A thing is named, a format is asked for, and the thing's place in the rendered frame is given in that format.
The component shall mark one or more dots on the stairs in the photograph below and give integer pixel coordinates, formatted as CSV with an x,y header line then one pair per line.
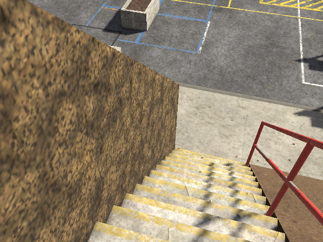
x,y
192,197

